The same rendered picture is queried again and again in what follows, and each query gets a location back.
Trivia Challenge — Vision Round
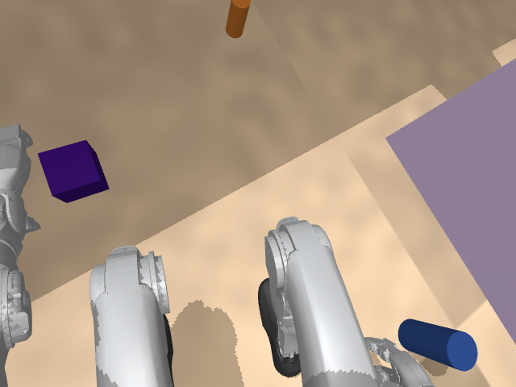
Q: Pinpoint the right robot hand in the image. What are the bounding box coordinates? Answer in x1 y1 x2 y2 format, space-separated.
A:
364 337 434 387

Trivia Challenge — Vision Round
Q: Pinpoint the right robot foot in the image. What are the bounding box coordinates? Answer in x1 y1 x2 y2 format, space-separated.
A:
258 278 301 377

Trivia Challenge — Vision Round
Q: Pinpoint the left robot hand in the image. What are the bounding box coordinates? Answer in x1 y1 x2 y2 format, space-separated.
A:
0 124 41 233

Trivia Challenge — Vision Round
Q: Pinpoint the left robot arm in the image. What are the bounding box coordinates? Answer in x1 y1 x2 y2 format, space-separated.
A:
0 189 32 387

